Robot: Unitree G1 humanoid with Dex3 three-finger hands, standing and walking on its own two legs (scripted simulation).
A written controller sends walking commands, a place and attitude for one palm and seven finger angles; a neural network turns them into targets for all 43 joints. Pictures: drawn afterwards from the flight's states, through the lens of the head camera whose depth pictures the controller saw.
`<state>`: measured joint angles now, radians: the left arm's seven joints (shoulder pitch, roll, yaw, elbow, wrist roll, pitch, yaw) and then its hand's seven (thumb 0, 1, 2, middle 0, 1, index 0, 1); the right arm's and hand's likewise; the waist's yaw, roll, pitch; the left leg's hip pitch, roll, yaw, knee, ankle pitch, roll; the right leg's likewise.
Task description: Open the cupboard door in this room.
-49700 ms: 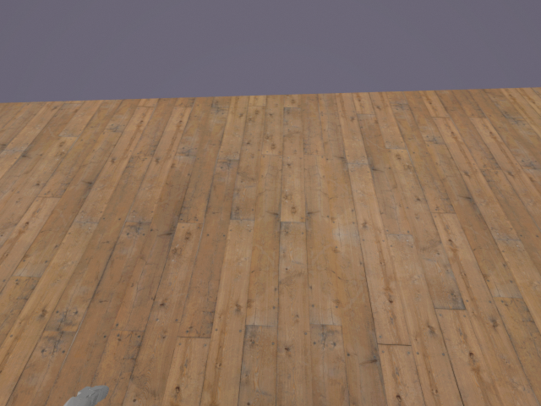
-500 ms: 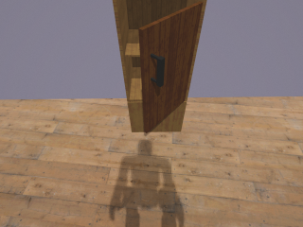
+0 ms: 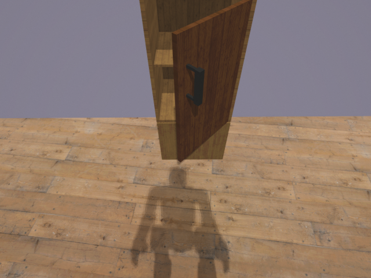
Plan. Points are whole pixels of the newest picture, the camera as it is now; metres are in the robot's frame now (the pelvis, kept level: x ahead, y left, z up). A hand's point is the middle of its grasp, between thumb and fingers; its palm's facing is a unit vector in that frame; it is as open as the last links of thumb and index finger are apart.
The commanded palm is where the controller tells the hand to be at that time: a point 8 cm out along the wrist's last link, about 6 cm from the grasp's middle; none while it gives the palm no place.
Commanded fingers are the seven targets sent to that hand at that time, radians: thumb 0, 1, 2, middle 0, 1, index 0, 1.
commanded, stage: look to check the result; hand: left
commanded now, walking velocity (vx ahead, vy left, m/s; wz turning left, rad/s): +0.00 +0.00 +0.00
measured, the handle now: (194, 85) +0.67 +0.01 +0.04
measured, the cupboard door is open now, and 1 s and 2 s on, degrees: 46 46 46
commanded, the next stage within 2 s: walk to a spot facing it in 0.22 s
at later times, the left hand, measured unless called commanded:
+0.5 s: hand out of the picture +0.04 +0.19 -0.17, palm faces -0.01 -0.97 -0.23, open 7.4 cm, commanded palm none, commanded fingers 0.00 0.90 0.90 -0.20 -0.30 -0.20 -0.30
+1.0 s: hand out of the picture +0.11 +0.15 -0.16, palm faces -0.24 -0.93 -0.29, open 7.4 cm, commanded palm none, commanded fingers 0.00 0.90 0.90 -0.20 -0.30 -0.20 -0.30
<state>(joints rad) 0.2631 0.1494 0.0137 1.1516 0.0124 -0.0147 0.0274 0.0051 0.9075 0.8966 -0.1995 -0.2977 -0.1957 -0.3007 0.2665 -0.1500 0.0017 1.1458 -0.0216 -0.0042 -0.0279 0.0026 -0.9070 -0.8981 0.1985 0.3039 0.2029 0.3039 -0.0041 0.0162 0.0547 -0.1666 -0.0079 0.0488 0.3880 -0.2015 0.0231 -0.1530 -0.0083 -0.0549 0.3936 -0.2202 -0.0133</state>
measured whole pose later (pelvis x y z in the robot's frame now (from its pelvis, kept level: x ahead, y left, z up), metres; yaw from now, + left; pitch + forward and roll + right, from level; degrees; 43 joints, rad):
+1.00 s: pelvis +0.01 -0.03 +0.00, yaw -18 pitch +2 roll +2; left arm 0.23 0.19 0.08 0.95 0.03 0.02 0.02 0.01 0.91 0.90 -0.20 -0.30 -0.20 -0.30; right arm 0.09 -0.22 -0.06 0.93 -0.01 0.05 -0.03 0.01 -0.91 -0.90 0.20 0.30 0.20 0.30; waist 0.03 0.01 0.12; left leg -0.46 0.04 0.00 1.04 -0.42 -0.06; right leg -0.27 0.07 0.10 0.49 -0.25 -0.07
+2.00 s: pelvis +0.10 -0.04 +0.00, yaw -55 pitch +2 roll -2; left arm 0.17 0.23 0.09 0.92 0.04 0.04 -0.06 0.01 0.91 0.90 -0.20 -0.30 -0.20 -0.30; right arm 0.34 -0.19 -0.01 0.91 -0.04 -0.05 -0.02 0.00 -0.91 -0.90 0.20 0.30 0.21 0.30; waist -0.02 -0.02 0.06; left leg -0.20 0.09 0.16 0.50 -0.33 0.01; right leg -0.54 -0.01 -0.01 1.11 -0.36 0.00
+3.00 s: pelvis +0.26 -0.46 +0.00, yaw -80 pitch +1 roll +0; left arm 0.25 0.18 0.07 1.02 0.03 -0.02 -0.03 0.01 0.91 0.90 -0.20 -0.30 -0.19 -0.30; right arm 0.25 -0.18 -0.05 1.00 -0.03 -0.07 -0.02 -0.01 -0.94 -0.90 0.20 0.30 0.21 0.30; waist 0.03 -0.02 0.06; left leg -0.19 0.05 0.19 0.41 -0.24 0.03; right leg -0.55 -0.09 -0.03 1.06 -0.26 -0.01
